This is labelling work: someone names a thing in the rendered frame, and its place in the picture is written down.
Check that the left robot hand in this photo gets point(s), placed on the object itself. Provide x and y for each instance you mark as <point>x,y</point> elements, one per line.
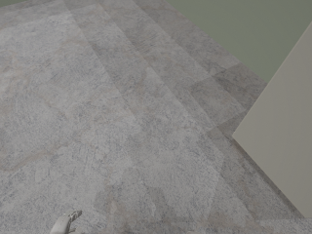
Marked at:
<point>62,225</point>

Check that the fridge door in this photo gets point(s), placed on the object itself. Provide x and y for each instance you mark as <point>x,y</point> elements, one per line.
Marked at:
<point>277,132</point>

